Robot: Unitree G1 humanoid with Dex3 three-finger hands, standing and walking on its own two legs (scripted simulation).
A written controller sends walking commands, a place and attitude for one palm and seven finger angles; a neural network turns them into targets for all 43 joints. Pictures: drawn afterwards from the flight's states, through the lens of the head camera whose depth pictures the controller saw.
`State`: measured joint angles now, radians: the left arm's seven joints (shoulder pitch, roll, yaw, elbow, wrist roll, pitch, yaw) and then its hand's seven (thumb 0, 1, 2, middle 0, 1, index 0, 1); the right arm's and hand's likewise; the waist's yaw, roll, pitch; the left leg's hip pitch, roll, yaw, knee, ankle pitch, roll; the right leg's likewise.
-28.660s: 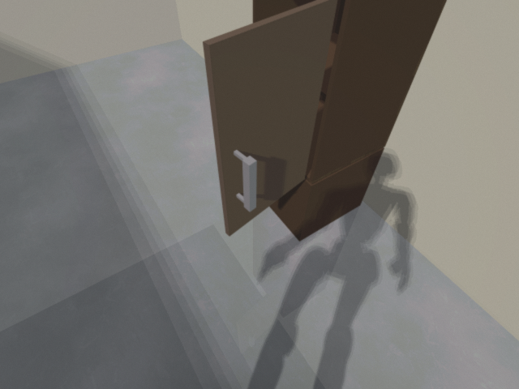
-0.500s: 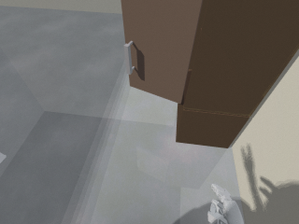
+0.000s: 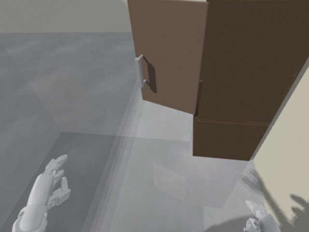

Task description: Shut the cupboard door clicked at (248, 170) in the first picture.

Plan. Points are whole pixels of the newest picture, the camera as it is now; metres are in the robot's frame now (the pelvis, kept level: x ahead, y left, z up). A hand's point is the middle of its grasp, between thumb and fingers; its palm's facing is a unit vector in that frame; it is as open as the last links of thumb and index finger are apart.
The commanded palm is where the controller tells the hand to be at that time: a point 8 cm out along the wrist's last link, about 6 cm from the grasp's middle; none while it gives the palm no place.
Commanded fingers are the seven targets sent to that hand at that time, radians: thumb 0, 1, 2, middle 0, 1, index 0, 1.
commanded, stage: let the arm hang, fingers relaxed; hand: left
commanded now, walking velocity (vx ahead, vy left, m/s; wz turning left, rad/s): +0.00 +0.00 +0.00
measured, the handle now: (141, 71) +0.93 +0.13 -0.09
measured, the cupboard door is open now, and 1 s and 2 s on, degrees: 71 71 71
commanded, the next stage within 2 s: look to check the result in 0.96 s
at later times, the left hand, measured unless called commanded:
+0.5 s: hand out of the picture -0.08 +0.18 -0.16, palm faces +0.03 -0.98 -0.21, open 7.3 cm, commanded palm none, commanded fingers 0.00 0.90 0.90 -0.20 -0.30 -0.20 -0.30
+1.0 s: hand out of the picture -0.02 +0.16 -0.17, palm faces +0.01 -0.99 -0.14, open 7.3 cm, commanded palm none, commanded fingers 0.00 0.90 0.90 -0.20 -0.30 -0.20 -0.30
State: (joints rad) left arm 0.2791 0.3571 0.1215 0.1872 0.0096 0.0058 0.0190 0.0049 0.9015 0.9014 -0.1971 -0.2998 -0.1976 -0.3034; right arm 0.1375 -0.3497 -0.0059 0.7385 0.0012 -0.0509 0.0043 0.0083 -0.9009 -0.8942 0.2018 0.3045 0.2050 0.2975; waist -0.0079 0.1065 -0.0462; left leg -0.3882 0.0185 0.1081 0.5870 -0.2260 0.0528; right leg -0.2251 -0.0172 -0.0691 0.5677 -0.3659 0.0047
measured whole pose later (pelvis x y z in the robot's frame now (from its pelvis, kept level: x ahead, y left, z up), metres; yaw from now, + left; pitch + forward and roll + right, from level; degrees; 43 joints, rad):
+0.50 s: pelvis -0.01 +0.00 +0.01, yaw +0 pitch -1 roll -1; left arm 0.40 0.17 0.00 1.12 0.01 0.03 0.02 0.01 0.92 0.90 -0.20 -0.30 -0.20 -0.30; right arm 0.30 -0.17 0.00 1.08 -0.01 0.03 -0.02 0.01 -0.90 -0.89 0.20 0.30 0.20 0.30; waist 0.00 0.03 0.05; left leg -0.28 0.01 0.10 0.43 -0.14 0.05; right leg -0.12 -0.01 -0.07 0.42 -0.28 0.00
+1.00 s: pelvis +0.00 +0.00 +0.01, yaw -1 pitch -1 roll +0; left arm 0.32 0.12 0.00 1.13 0.02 0.00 0.03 0.01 0.91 0.90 -0.20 -0.30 -0.20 -0.30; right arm 0.31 -0.12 0.00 1.13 -0.01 0.01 -0.03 0.00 -0.91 -0.89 0.20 0.30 0.20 0.30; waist -0.02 -0.01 0.02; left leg -0.25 0.00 0.13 0.39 -0.14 0.06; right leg -0.11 -0.03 -0.05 0.41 -0.28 0.01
